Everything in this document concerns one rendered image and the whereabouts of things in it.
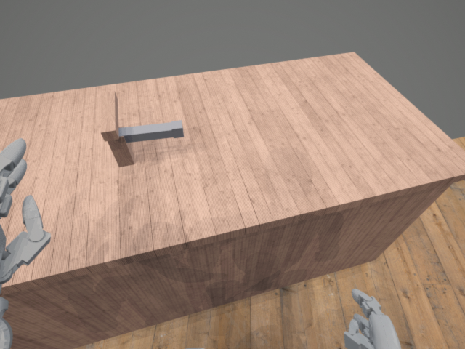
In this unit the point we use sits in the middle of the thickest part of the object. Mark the counter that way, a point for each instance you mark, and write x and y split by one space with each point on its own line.
286 172

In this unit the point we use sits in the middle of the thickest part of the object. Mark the tap lever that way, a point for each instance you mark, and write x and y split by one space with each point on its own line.
152 131

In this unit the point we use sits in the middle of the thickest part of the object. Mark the robot right hand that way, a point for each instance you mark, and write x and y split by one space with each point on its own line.
378 330

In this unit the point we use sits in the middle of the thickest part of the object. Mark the robot left hand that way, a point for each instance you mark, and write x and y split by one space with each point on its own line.
26 246

